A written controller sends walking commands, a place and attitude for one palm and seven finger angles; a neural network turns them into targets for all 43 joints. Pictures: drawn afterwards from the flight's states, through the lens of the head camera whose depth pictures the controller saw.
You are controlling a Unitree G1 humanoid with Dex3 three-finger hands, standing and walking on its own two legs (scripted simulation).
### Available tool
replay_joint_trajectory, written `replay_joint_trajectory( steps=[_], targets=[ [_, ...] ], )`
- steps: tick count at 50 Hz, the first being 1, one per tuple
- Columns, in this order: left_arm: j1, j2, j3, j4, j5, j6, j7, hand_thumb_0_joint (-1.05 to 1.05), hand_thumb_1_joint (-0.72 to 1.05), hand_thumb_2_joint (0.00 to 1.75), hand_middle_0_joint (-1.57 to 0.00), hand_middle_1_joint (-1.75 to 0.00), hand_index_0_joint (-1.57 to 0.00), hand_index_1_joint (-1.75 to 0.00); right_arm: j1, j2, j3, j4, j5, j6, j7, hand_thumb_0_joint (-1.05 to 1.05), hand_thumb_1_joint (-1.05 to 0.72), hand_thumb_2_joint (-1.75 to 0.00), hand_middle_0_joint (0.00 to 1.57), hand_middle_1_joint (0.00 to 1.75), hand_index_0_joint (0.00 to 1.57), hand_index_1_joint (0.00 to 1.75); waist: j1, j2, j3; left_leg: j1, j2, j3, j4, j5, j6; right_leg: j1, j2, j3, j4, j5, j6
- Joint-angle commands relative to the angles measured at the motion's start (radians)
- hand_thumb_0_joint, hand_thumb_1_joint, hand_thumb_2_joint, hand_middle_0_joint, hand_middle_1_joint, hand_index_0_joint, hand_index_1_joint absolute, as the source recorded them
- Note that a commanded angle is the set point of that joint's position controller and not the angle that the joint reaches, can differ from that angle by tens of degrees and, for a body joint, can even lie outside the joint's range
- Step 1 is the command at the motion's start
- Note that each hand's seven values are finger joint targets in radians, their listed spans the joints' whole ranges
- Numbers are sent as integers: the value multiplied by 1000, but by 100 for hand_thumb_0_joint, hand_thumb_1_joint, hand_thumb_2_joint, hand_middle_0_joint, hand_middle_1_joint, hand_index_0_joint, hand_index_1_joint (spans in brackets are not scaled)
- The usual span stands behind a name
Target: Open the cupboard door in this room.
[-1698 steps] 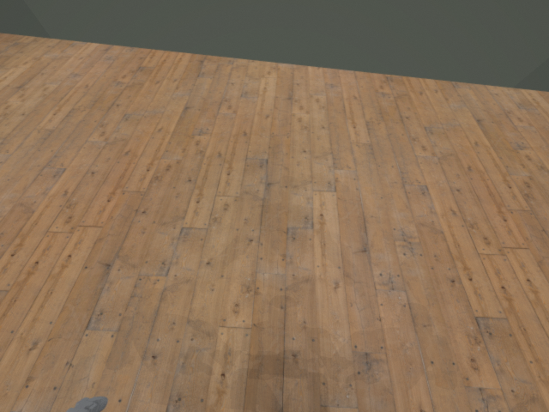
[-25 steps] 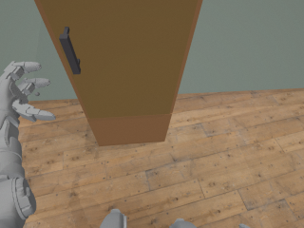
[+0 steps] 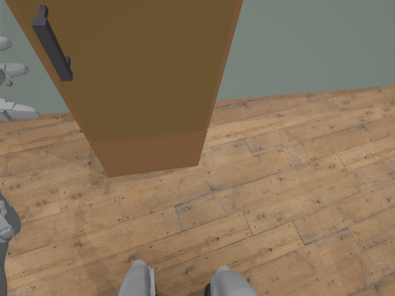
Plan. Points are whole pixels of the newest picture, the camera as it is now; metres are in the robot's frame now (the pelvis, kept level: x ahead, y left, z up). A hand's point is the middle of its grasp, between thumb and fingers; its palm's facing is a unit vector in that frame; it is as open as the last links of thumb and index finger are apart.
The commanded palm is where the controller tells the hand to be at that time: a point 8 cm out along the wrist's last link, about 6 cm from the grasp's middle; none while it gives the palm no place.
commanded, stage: move the hooked fingers beside the handle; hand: left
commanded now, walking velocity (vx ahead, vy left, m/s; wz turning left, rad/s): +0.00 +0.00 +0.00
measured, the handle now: (55, 45) +0.59 +0.26 +0.10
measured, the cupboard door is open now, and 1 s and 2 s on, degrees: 0 0 0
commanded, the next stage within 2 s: slide the fingers in behind the handle in 1.08 s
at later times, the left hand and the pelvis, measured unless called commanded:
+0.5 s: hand (7, 65) +0.53 +0.33 +0.10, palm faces +0.12 -0.99 +0.00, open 14.0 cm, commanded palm +0.52 +0.36 +0.10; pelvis +0.00 +0.01 -0.01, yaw -2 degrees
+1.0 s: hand (9, 67) +0.53 +0.33 +0.09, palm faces +0.14 -0.99 +0.01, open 14.0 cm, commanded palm +0.52 +0.36 +0.09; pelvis +0.01 +0.01 -0.01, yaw -1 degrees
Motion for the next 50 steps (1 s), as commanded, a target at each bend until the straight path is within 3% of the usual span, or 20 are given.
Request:
replay_joint_trajectory(
  steps=[1,2,4,8,10,12,15,18,23,24,26,31,34,37,42,43,45,48,49,50],
  targets=[
    [-447,384,31,-182,4,-56,3,0,-50,30,-30,-120,-30,-120,160,-194,-68,-55,0,-10,-15,0,-90,-90,20,30,20,30,-10,178,-424,429,-60,-37,-88,279,39,3,60,13,-117,253,-28],
    [-471,390,37,-196,0,-65,3,0,-50,30,-30,-120,-30,-120,168,-196,-69,-53,-3,-8,-17,0,-90,-90,20,30,20,30,-17,173,-449,448,-57,-43,-80,306,39,1,62,11,-108,268,-31],
    [-476,403,39,-194,7,-67,-4,0,-50,30,-30,-120,-30,-120,175,-195,-67,-50,-6,-3,-13,0,-90,-90,20,30,20,30,-10,237,-487,483,-54,-47,-74,334,32,-17,62,7,-103,273,-32],
    [-478,444,53,-121,12,-36,-18,0,-50,30,-30,-120,-30,-120,185,-202,-58,-55,-3,9,-14,0,-90,-90,20,30,20,30,-25,184,-452,424,-51,-44,-62,330,40,-16,65,7,-105,286,-26],
    [-512,445,28,-113,27,-22,-18,0,-50,30,-30,-120,-30,-120,189,-201,-53,-56,-2,14,-15,0,-90,-90,20,30,20,30,-38,211,-433,416,-50,-45,-59,308,42,-45,64,8,-107,259,-25],
    [-549,462,41,-145,30,-32,-14,0,-50,30,-30,-120,-30,-120,201,-202,-52,-56,-10,15,-16,0,-90,-90,20,30,20,30,-37,239,-469,449,-47,-53,-51,343,39,-52,67,4,-98,269,-30],
    [-574,455,16,-90,38,-21,-17,0,-50,30,-30,-120,-30,-120,204,-203,-45,-51,-7,18,-16,0,-90,-90,20,30,20,30,-64,211,-446,417,-43,-57,-38,310,41,-88,67,2,-99,239,-24],
    [-542,499,43,-79,41,-12,-25,0,-50,30,-30,-120,-30,-120,211,-209,-37,-62,-10,21,-17,0,-90,-90,20,30,20,30,-46,229,-467,420,-40,-60,-36,338,39,-80,67,-5,-86,254,-28],
    [-537,506,71,-166,37,-21,-24,0,-50,30,-30,-120,-30,-120,227,-208,-49,-65,-17,35,-4,0,-90,-90,20,30,20,30,-28,289,-554,520,-34,-74,-29,439,27,-94,73,-16,-73,296,-32],
    [-539,475,53,-163,35,-17,-23,0,-50,30,-30,-120,-30,-120,227,-205,-49,-64,-17,37,1,0,-90,-90,20,30,20,30,-38,280,-543,518,-35,-74,-29,431,28,-106,75,-18,-77,289,-30],
    [-541,482,56,-142,37,-8,-17,0,-50,30,-30,-120,-30,-120,225,-206,-47,-62,-16,39,3,0,-90,-90,20,30,20,30,-43,262,-493,479,-36,-73,-33,382,31,-111,76,-19,-82,262,-29],
    [-561,479,56,-186,46,-21,3,0,-50,30,-30,-120,-30,-120,230,-207,-50,-55,-23,40,5,0,-90,-90,20,30,20,30,-45,292,-524,525,-33,-84,-33,400,26,-128,76,-23,-79,257,-34],
    [-566,440,35,-205,37,-27,-1,0,-50,30,-30,-120,-30,-120,231,-202,-52,-48,-23,42,9,0,-90,-90,20,30,20,30,-45,313,-542,569,-32,-91,-33,448,21,-137,79,-28,-78,276,-37],
    [-538,400,16,-181,29,-11,-2,0,-50,30,-30,-120,-30,-120,232,-199,-52,-49,-22,44,11,0,-90,-90,20,30,20,30,-48,298,-509,561,-35,-89,-40,440,23,-140,81,-31,-86,273,-39],
    [-526,430,29,-125,35,0,6,0,-50,30,-30,-120,-30,-120,217,-200,-43,-63,-16,41,8,0,-90,-90,20,30,20,30,-52,236,-431,456,-40,-75,-41,355,33,-121,78,-25,-88,248,-36],
    [-553,465,42,-151,41,-10,11,0,-50,30,-30,-120,-30,-120,216,-206,-44,-64,-17,41,6,0,-90,-90,20,30,20,30,-53,252,-456,464,-38,-76,-39,356,32,-119,76,-21,-85,248,-33],
    [-559,443,26,-156,43,-24,13,0,-50,30,-30,-120,-30,-120,215,-201,-44,-62,-19,38,7,0,-90,-90,20,30,20,30,-59,260,-470,476,-38,-76,-32,361,30,-126,75,-21,-81,249,-33],
    [-565,486,53,-155,44,-37,8,0,-50,30,-30,-120,-30,-120,213,-204,-42,-61,-18,37,5,0,-90,-90,20,30,20,30,-53,276,-492,475,-37,-75,-18,388,29,-120,76,-17,-69,269,-35],
    [-571,448,21,-135,44,-31,4,0,-50,30,-30,-120,-30,-120,210,-200,-40,-60,-15,38,7,0,-90,-90,20,30,20,30,-62,270,-478,463,-39,-74,-16,368,31,-129,76,-17,-72,257,-32],
    [-578,455,23,-139,43,-29,2,0,-50,30,-30,-120,-30,-120,211,-203,-40,-58,-16,37,6,0,-90,-90,20,30,20,30,-65,272,-478,465,-37,-77,-14,365,32,-132,75,-18,-72,255,-31]
  ],
)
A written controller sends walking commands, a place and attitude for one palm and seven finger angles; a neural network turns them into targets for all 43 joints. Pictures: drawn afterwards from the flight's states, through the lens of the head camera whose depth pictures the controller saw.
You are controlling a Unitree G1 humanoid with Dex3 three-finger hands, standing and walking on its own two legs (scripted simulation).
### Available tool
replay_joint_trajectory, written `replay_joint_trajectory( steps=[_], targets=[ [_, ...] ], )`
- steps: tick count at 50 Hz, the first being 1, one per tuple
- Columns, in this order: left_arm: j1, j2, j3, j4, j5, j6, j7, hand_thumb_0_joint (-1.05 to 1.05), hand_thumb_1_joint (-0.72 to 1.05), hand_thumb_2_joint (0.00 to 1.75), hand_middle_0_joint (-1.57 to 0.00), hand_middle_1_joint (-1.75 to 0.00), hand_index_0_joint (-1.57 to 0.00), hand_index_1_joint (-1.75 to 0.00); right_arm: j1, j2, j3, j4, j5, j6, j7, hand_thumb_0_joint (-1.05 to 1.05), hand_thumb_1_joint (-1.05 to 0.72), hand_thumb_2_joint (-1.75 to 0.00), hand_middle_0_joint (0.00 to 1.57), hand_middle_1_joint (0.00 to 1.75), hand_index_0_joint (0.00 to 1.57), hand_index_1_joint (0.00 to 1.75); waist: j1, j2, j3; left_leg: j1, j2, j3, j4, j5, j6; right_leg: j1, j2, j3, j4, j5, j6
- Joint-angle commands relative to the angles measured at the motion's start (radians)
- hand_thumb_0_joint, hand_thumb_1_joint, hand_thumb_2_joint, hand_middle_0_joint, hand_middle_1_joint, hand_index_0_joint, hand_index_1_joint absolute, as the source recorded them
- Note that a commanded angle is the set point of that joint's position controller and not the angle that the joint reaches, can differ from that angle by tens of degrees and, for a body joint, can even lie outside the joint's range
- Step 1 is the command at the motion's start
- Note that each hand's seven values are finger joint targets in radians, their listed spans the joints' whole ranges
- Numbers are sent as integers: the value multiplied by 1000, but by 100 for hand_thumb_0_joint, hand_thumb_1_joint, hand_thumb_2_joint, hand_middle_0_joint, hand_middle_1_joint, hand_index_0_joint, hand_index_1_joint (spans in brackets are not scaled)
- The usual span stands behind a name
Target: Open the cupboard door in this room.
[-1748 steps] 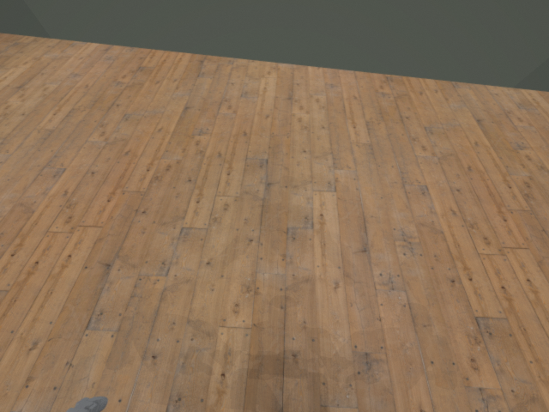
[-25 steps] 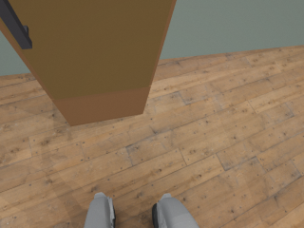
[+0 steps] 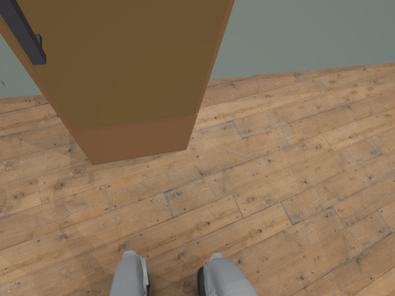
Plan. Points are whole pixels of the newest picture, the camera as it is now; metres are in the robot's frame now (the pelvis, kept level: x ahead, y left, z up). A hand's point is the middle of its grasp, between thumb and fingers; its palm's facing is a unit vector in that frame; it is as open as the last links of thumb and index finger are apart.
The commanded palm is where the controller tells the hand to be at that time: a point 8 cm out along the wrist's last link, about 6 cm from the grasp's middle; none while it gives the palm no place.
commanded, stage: move the hooked fingers beside the handle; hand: left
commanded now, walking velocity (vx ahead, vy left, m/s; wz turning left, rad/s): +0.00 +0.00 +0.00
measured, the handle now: (22, 21) +0.57 +0.26 +0.11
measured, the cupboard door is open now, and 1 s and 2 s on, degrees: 0 0 0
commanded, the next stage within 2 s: slide the fingers in behind the handle in 0.08 s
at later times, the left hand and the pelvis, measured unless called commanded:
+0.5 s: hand out of the picture +0.52 +0.29 +0.11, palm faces +0.16 -0.99 +0.01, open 14.0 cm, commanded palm +0.51 +0.32 +0.10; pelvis +0.00 -0.01 +0.00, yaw +0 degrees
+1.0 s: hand (10, 48) +0.52 +0.27 +0.11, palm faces +0.14 -0.99 +0.01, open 14.0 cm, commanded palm +0.50 +0.29 +0.10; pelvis +0.00 -0.01 +0.00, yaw +1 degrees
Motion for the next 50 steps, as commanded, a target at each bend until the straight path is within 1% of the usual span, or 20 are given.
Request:
replay_joint_trajectory(
  steps=[1,3,4,8,9,11,14,20,23,26,27,29,31,33,34,36,39,44,48,50],
  targets=[
    [-403,326,11,-200,-20,-59,-14,0,-50,30,-30,-120,-30,-120,210,-214,-79,-16,5,-6,-18,0,-90,-90,20,30,20,30,-3,258,-492,593,-46,-58,-90,405,16,-20,63,-9,-95,269,-49],
    [-420,337,12,-216,-21,-57,-19,0,-50,30,-30,-120,-30,-120,211,-214,-78,-15,5,-4,-20,0,-90,-90,20,30,20,30,-3,278,-514,610,-45,-59,-86,423,15,-29,62,-10,-90,277,-49],
    [-422,311,-4,-220,-23,-54,-22,0,-50,30,-30,-120,-30,-120,211,-210,-79,-13,3,-5,-18,0,-90,-90,20,30,20,30,-3,291,-522,617,-46,-60,-83,426,15,-33,63,-10,-90,278,-49],
    [-458,309,-3,-240,-29,-51,-17,0,-50,30,-30,-120,-30,-120,218,-212,-80,-4,1,-6,-18,0,-90,-90,20,30,20,30,-13,284,-536,630,-42,-68,-78,433,16,-45,63,-12,-88,278,-47],
    [-429,317,10,-225,-28,-47,-15,0,-50,30,-30,-120,-30,-120,222,-212,-81,-5,1,-5,-19,0,-90,-90,20,30,20,30,-2,273,-533,620,-44,-67,-81,430,15,-33,64,-13,-89,276,-49],
    [-432,284,-18,-227,-25,-40,-10,0,-50,30,-30,-120,-30,-120,218,-207,-81,-4,2,-7,-16,0,-90,-90,20,30,20,30,-8,276,-520,605,-46,-60,-81,412,17,-33,62,-11,-93,273,-47],
    [-405,270,-5,-267,-27,-45,7,0,-50,30,-30,-120,-30,-120,229,-201,-87,-4,-3,-7,-9,0,-90,-90,20,30,20,30,13,302,-570,658,-47,-64,-84,477,12,-12,66,-15,-91,310,-51],
    [-411,214,-35,-265,-25,-36,44,0,-50,30,-30,-120,-30,-120,227,-197,-90,-1,-2,-7,0,0,-90,-90,20,30,20,30,-1,258,-496,619,-48,-59,-108,416,15,-4,67,-15,-108,284,-48],
    [-409,243,1,-294,-22,-54,69,0,-50,30,-30,-120,-30,-120,231,-198,-94,0,-7,-10,2,0,-90,-90,20,30,20,30,6,244,-534,626,-50,-53,-105,430,17,25,66,-9,-108,305,-48],
    [-386,234,-9,-268,-18,-65,74,0,-50,30,-30,-120,-30,-120,226,-195,-93,-2,-3,-12,3,0,-90,-90,20,30,20,30,5,204,-497,568,-55,-40,-107,394,20,59,66,-1,-112,310,-44],
    [-395,209,-25,-268,-21,-72,73,0,-50,30,-30,-120,-30,-120,220,-191,-91,-1,-3,-15,3,0,-90,-90,20,30,20,30,0,234,-489,578,-57,-35,-103,401,22,48,66,3,-113,318,-47],
    [-374,242,6,-259,-28,-79,67,0,-50,30,-30,-120,-30,-120,224,-195,-94,3,-3,-15,1,0,-90,-90,20,30,20,30,9,207,-513,570,-56,-33,-101,397,22,72,66,3,-112,323,-45],
    [-354,206,-21,-257,-32,-82,56,0,-50,30,-30,-120,-30,-120,216,-191,-94,-1,1,-15,3,0,-90,-90,20,30,20,30,13,225,-501,568,-60,-29,-106,396,20,73,66,5,-111,325,-46],
    [-380,174,-44,-258,-41,-82,52,0,-50,30,-30,-120,-30,-120,211,-189,-95,3,3,-15,2,0,-90,-90,20,30,20,30,-3,224,-484,573,-58,-28,-101,390,22,50,65,6,-114,322,-44],
    [-361,202,-18,-241,-43,-77,53,0,-50,30,-30,-120,-30,-120,213,-191,-94,2,3,-15,0,0,-90,-90,20,30,20,30,9,209,-476,554,-58,-29,-105,382,22,69,64,5,-116,320,-45],
    [-376,186,-34,-245,-43,-72,55,0,-50,30,-30,-120,-30,-120,212,-191,-94,2,3,-16,-1,0,-90,-90,20,30,20,30,2,201,-472,548,-59,-31,-110,367,23,65,63,4,-115,308,-44],
    [-396,143,-55,-301,-42,-88,71,0,-50,30,-30,-120,-30,-120,215,-185,-101,10,-3,-20,3,0,-90,-90,20,30,20,30,8,266,-521,628,-56,-39,-108,416,15,37,62,1,-110,316,-48],
    [-399,120,-62,-251,-43,-78,97,0,-50,30,-30,-120,-30,-120,209,-188,-100,15,-2,-23,3,0,-90,-90,20,30,20,30,-5,197,-455,568,-57,-38,-118,343,19,35,60,1,-122,272,-44],
    [-435,123,-59,-305,-29,-96,128,0,-50,30,-30,-120,-30,-120,211,-185,-104,15,-7,-28,7,0,-90,-90,20,30,20,30,-2,232,-515,614,-56,-44,-116,373,16,36,59,2,-114,283,-46],
    [-408,74,-85,-285,-27,-99,136,0,-50,30,-30,-120,-30,-120,207,-180,-104,15,-8,-30,11,0,-90,-90,20,30,20,30,2,238,-493,621,-57,-47,-122,374,11,23,59,-4,-114,272,-50]
  ],
)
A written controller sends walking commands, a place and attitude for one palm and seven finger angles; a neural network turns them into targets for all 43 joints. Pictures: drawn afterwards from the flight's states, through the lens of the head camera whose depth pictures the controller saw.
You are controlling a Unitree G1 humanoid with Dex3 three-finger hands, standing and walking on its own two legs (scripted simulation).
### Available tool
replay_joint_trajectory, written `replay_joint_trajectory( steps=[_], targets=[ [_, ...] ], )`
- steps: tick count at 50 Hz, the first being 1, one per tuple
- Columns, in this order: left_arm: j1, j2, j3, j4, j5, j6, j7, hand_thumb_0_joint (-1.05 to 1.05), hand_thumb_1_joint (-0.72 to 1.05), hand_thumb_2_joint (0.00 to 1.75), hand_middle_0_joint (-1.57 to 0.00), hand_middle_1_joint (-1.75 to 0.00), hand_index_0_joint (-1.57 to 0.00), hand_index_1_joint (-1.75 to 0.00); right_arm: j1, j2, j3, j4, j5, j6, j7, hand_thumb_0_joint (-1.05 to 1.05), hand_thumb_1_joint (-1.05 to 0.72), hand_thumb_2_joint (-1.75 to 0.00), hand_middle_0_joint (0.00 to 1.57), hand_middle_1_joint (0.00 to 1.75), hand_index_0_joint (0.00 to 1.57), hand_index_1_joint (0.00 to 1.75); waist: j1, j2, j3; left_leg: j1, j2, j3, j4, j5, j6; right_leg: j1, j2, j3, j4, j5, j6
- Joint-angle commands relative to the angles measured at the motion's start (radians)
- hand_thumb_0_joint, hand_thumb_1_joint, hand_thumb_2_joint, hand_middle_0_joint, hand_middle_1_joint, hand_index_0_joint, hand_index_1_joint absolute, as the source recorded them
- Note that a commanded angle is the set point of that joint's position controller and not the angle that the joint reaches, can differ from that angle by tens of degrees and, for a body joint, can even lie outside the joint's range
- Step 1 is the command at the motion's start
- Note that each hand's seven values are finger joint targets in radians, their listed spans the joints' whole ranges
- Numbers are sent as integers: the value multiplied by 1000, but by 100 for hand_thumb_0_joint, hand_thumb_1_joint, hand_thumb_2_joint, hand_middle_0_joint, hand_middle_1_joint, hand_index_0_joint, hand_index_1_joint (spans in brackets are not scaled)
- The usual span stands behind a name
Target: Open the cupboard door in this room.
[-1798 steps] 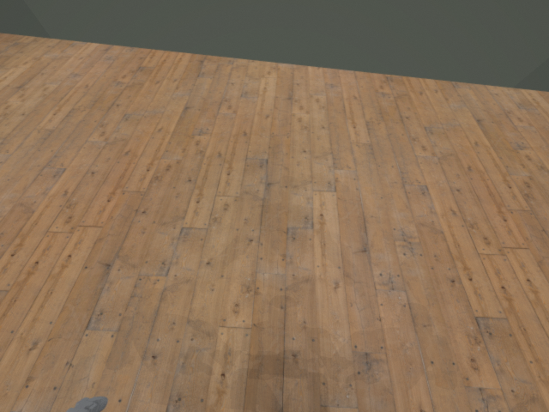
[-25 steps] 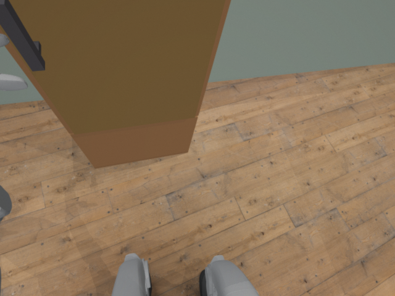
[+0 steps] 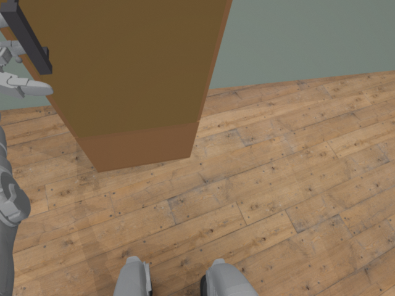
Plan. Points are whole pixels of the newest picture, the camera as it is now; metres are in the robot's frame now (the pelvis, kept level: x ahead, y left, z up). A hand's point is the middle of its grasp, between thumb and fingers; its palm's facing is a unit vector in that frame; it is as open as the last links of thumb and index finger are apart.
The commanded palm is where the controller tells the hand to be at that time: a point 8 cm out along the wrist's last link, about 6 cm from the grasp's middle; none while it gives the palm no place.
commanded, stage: slide the fingers in behind the handle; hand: left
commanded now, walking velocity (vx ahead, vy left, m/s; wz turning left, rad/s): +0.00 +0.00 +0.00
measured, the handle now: (30, 34) +0.58 +0.26 +0.11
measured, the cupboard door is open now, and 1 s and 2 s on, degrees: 0 0 4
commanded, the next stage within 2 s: close the thumb around the handle in 0.78 s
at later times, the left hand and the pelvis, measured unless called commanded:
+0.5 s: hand (37, 58) +0.53 +0.24 +0.11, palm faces +0.14 -0.99 +0.01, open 14.0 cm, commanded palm +0.51 +0.28 +0.10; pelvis +0.00 +0.00 +0.00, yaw +0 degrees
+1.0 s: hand (36, 57) +0.53 +0.24 +0.11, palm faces +0.15 -0.99 +0.00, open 13.7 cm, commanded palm +0.51 +0.27 +0.10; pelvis +0.00 +0.00 +0.00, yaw +0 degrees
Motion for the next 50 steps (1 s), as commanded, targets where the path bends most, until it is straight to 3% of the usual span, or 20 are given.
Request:
replay_joint_trajectory(
  steps=[1,7,12,14,16,18,20,27,28,32,35,36,38,41,42,43,44,47,48,50],
  targets=[
    [-454,229,-21,-218,-14,-75,21,0,-50,30,-30,-120,-30,-120,199,-189,-75,-21,-1,-15,-7,0,-90,-90,20,30,20,30,-21,215,-460,566,-54,-42,-99,338,29,-15,59,-1,-120,263,-33],
    [-442,269,22,-216,-6,-80,50,0,-50,30,-30,-120,-30,-120,213,-192,-74,-21,-7,-18,-4,0,-90,-90,20,30,20,30,-4,196,-494,557,-56,-41,-101,364,31,26,58,1,-111,290,-36],
    [-447,229,-1,-216,-7,-86,59,0,-50,30,-30,-120,-30,-120,212,-186,-76,-20,-7,-18,1,0,-90,-90,20,30,20,30,-16,164,-478,522,-61,-28,-96,349,37,47,58,9,-116,311,-30],
    [-428,263,26,-220,-5,-91,59,0,-50,30,-30,-120,-30,-120,213,-188,-78,-22,-5,-15,0,0,-90,-90,20,30,20,30,-1,169,-496,518,-61,-25,-97,358,34,67,58,11,-113,323,-30],
    [-434,213,-2,-240,-11,-95,58,0,-50,30,-30,-120,-30,-120,210,-182,-83,-20,-5,-17,2,0,-90,-90,20,30,20,30,-7,176,-500,537,-61,-23,-97,357,34,57,59,9,-117,320,-29],
    [-404,227,17,-234,-15,-99,59,0,-50,30,-30,-120,-30,-120,212,-182,-82,-18,-4,-16,4,0,-90,-90,20,30,20,30,6,185,-506,543,-61,-21,-98,381,32,67,59,9,-113,340,-32],
    [-423,189,-15,-234,-16,-94,61,0,-50,30,-30,-120,-30,-120,209,-180,-83,-12,-4,-15,4,0,-90,-90,20,30,20,30,-7,179,-478,538,-60,-24,-103,357,32,52,58,6,-119,319,-30],
    [-433,248,22,-228,-9,-103,75,0,-50,30,-30,-120,-30,-120,208,-186,-80,-15,-5,-18,-2,0,-90,-90,20,30,20,30,-5,154,-463,506,-63,-22,-104,332,37,70,56,15,-118,311,-31],
    [-436,225,-2,-238,-3,-108,74,0,-50,30,-30,-120,-30,-120,200,-182,-81,-19,-2,-18,-1,0,-90,-90,20,30,20,30,-5,186,-477,525,-64,-20,-103,337,33,56,54,15,-117,307,-30],
    [-446,198,-12,-223,-14,-109,69,0,-50,30,-30,-120,-30,-120,205,-183,-83,-8,-5,-20,-1,0,-90,-90,20,30,20,30,-18,163,-466,529,-61,-26,-97,339,35,42,56,11,-118,304,-31],
    [-439,171,-32,-222,-14,-99,65,0,-50,30,-30,-120,-30,-120,202,-182,-85,-9,-3,-20,1,0,-90,-90,20,30,20,30,-12,197,-481,557,-60,-28,-100,349,29,25,55,7,-119,299,-31],
    [-437,197,-11,-223,-16,-96,69,0,-50,30,-30,-120,-30,-120,204,-186,-85,-8,-4,-18,-1,0,-90,-90,20,30,20,30,-11,164,-479,545,-59,-28,-101,354,32,45,56,8,-119,312,-30],
    [-432,197,-9,-241,-15,-97,71,0,-50,30,-30,-120,-30,-120,204,-184,-84,-13,-5,-18,1,0,-90,-90,20,30,20,30,-2,188,-507,555,-62,-26,-99,381,32,56,55,9,-112,337,-30],
    [-429,219,-1,-198,-8,-84,77,0,-50,30,-30,-120,-30,-120,200,-187,-81,-14,-1,-16,-1,0,-90,-90,20,30,20,30,-15,131,-444,492,-62,-21,-100,327,37,57,55,14,-121,310,-26],
    [-445,208,-10,-195,-8,-88,79,0,-50,30,-30,-120,-30,-120,202,-185,-79,-12,-4,-17,-2,0,-90,-90,20,30,20,30,-23,133,-442,486,-64,-22,-96,323,40,52,55,16,-120,308,-27],
    [-463,238,3,-220,-2,-95,81,0,-50,30,-30,-120,-30,-120,201,-187,-80,-13,-4,-17,-3,0,-90,-90,20,30,20,30,-13,176,-467,508,-62,-23,-97,332,35,48,52,16,-115,309,-28],
    [-463,224,-7,-230,-3,-101,80,0,-50,30,-30,-120,-30,-120,200,-184,-79,-14,-5,-19,-1,0,-90,-90,20,30,20,30,-10,192,-485,523,-63,-25,-96,341,33,48,53,16,-114,309,-30],
    [-455,194,-17,-253,-11,-118,74,0,-33,37,-31,-122,-31,-122,206,-181,-84,-9,-9,-21,1,0,-90,-90,20,30,20,30,-15,190,-515,564,-60,-29,-88,385,33,45,58,12,-107,333,-33],
    [-427,202,-7,-224,-10,-112,72,0,-28,40,-32,-122,-32,-122,203,-182,-83,-9,-6,-20,2,0,-90,-90,20,30,20,30,-4,189,-504,556,-60,-30,-92,382,29,43,57,9,-109,330,-32],
    [-443,181,-28,-205,-13,-97,69,0,-16,44,-32,-124,-32,-124,203,-183,-83,-6,-3,-18,2,0,-90,-90,20,30,20,30,-20,170,-471,539,-59,-30,-96,349,31,30,57,8,-117,306,-29]
  ],
)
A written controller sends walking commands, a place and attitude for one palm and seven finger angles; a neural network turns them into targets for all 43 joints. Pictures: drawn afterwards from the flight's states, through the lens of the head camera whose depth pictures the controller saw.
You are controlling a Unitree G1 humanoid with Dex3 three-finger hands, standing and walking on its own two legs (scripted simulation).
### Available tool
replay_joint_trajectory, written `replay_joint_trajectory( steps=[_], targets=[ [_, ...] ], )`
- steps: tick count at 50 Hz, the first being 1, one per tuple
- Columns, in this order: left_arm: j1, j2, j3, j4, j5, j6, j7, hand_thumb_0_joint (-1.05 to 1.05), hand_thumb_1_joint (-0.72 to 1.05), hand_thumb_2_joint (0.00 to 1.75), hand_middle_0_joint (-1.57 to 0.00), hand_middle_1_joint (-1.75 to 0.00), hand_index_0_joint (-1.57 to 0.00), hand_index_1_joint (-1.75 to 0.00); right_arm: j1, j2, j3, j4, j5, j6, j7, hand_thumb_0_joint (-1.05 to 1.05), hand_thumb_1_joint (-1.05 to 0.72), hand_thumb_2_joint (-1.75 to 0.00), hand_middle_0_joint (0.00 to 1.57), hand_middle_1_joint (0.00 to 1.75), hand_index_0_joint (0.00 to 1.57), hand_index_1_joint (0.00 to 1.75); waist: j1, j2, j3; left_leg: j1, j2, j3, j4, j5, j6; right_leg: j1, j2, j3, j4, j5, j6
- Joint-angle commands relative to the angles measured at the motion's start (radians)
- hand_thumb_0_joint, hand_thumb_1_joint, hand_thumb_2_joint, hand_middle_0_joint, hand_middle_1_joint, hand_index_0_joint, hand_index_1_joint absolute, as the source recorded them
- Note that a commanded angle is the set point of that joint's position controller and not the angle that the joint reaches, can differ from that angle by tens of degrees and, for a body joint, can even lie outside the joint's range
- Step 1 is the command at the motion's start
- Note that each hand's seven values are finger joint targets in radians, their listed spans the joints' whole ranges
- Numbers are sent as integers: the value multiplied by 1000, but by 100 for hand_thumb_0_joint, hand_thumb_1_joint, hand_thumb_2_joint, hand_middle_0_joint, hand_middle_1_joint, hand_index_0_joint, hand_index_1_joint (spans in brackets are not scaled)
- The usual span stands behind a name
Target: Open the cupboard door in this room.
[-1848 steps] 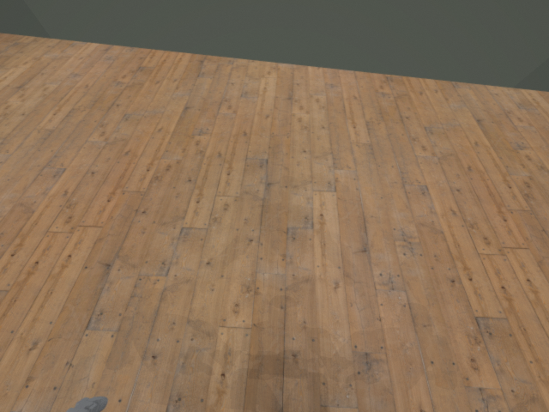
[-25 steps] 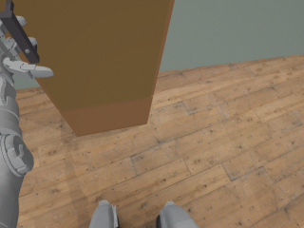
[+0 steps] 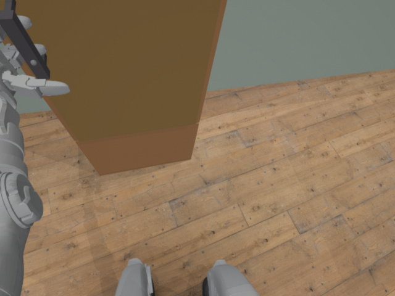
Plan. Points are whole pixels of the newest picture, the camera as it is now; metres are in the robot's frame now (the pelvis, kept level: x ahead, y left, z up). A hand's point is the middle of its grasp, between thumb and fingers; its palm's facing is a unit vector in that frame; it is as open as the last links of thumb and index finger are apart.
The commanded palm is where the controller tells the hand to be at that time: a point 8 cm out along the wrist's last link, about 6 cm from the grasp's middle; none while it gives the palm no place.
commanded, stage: close the thumb around the handle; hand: left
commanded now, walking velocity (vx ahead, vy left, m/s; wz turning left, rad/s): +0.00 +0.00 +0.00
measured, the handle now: (28, 41) +0.58 +0.26 +0.11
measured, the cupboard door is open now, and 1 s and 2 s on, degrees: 0 4 44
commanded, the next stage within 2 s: pull the door open along its arc in 0.58 s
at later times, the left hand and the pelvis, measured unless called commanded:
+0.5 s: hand (41, 60) +0.53 +0.24 +0.11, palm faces +0.14 -0.99 +0.00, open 5.7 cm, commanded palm +0.51 +0.27 +0.10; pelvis +0.00 +0.00 +0.00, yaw +0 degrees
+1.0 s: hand (46, 72) +0.51 +0.23 +0.10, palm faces +0.14 -0.99 +0.00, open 5.6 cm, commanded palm +0.45 +0.25 +0.10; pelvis +0.01 +0.00 +0.01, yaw -1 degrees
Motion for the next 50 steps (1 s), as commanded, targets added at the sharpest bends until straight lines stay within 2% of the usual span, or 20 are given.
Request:
replay_joint_trajectory(
  steps=[1,5,6,9,15,19,21,25,26,27,29,30,34,35,36,40,42,45,47,50],
  targets=[
    [-437,254,-1,-179,-17,-46,-11,0,-11,47,-33,-124,-33,-124,198,-193,-70,-27,6,-8,-13,0,-90,-90,20,30,20,30,-16,145,-455,499,-60,-33,-92,329,39,35,56,-1,-127,302,-24],
    [-453,294,28,-219,-9,-53,1,0,12,56,-34,-127,-34,-127,205,-192,-71,-28,1,-11,-15,0,-90,-90,20,30,20,30,-3,175,-504,524,-59,-35,-89,363,38,49,55,1,-118,325,-26],
    [-455,260,2,-222,-10,-55,1,0,17,59,-35,-127,-35,-127,200,-189,-70,-29,1,-12,-12,0,-90,-90,20,30,20,30,-12,173,-494,522,-62,-33,-86,363,38,42,56,2,-121,327,-25],
    [-457,239,-8,-200,-11,-58,6,0,34,66,-36,-129,-36,-129,200,-188,-70,-25,1,-11,-10,0,-90,-90,20,30,20,30,-19,155,-463,511,-59,-36,-88,342,38,25,57,-1,-125,307,-23],
    [-477,274,8,-222,0,-61,15,0,68,80,-38,-133,-38,-133,206,-191,-70,-27,-1,-12,-11,0,-90,-90,20,30,20,30,-10,192,-494,530,-59,-38,-91,352,35,29,55,0,-120,304,-27],
    [-466,267,13,-222,-3,-63,20,0,90,90,-40,-135,-40,-135,210,-192,-72,-22,-3,-7,-9,0,-90,-90,20,30,20,30,-14,171,-495,537,-56,-40,-89,383,35,35,56,-3,-117,332,-25],
    [-434,276,26,-218,-4,-57,20,0,90,90,-40,-135,-40,-135,209,-191,-75,-28,-1,-6,-8,0,-90,-90,20,30,20,30,-3,166,-498,525,-60,-31,-88,382,37,58,56,0,-121,347,-24],
    [-440,253,4,-223,-2,-55,17,0,90,90,-40,-135,-40,-135,205,-188,-73,-32,1,-3,-8,0,-90,-90,20,30,20,30,-11,170,-485,522,-61,-28,-90,374,37,49,56,1,-122,343,-23],
    [-433,261,15,-207,-3,-52,19,0,90,90,-40,-135,-40,-135,206,-189,-74,-31,1,-3,-9,0,-90,-90,20,30,20,30,-12,146,-469,507,-60,-28,-89,364,39,50,57,2,-125,337,-23],
    [-443,297,46,-221,-8,-60,23,0,90,90,-40,-135,-40,-135,211,-192,-72,-29,-2,-2,-11,0,-90,-90,20,30,20,30,-5,145,-479,508,-60,-32,-89,377,40,66,56,3,-119,349,-25],
    [-418,296,53,-234,-7,-66,28,0,90,90,-40,-135,-40,-135,206,-188,-74,-38,-1,-3,-9,0,-90,-90,20,30,20,30,10,157,-515,518,-63,-27,-91,395,37,89,56,3,-115,369,-24],
    [-403,271,32,-237,-7,-66,26,0,90,90,-40,-135,-40,-135,199,-185,-74,-40,1,-4,-7,0,-90,-90,20,30,20,30,7,166,-503,524,-63,-22,-91,397,36,82,56,4,-119,374,-23],
    [-396,284,45,-229,-10,-72,26,0,90,90,-40,-135,-40,-135,196,-188,-75,-39,2,-3,-7,0,-90,-90,20,30,20,30,5,129,-492,497,-64,-20,-89,379,39,100,58,8,-120,378,-20],
    [-458,250,3,-232,-7,-70,28,0,90,90,-40,-135,-40,-135,190,-185,-72,-34,5,-4,-7,0,-90,-90,20,30,20,30,-21,137,-463,481,-65,-18,-88,349,41,78,55,11,-126,358,-17],
    [-440,211,-14,-218,-11,-66,26,0,90,90,-40,-135,-40,-135,192,-181,-76,-32,4,-7,-5,0,-90,-90,20,30,20,30,-18,135,-451,480,-66,-19,-91,330,40,71,57,8,-130,338,-19],
    [-347,201,4,-272,-26,-75,20,0,90,90,-40,-135,-40,-135,193,-182,-83,-40,2,-8,-3,0,-90,-90,20,30,20,30,20,146,-527,530,-67,-14,-94,402,37,113,56,5,-117,399,-24],
    [-286,179,8,-288,-38,-76,18,0,90,90,-40,-135,-40,-135,189,-177,-85,-47,1,-5,4,0,-90,-90,20,30,20,30,38,161,-527,546,-71,-11,-96,433,36,128,59,2,-114,424,-29],
    [-188,137,-2,-341,-59,-66,13,0,90,90,-40,-135,-40,-135,164,-175,-91,-68,10,1,8,0,-90,-90,20,30,20,30,58,112,-517,538,-73,-1,-115,422,36,167,60,-2,-123,439,-25],
    [-112,97,-10,-409,-77,-65,16,0,90,90,-40,-135,-40,-135,153,-170,-97,-83,14,1,13,0,-90,-90,20,30,20,30,75,116,-536,562,-76,5,-121,459,36,199,61,-3,-124,477,-29],
    [16,-3,-59,-492,-107,-47,28,0,90,90,-40,-135,-40,-135,114,-158,-102,-105,25,1,22,0,-90,-90,20,30,20,30,91,89,-493,560,-81,19,-142,453,34,228,60,-9,-139,496,-26]
  ],
)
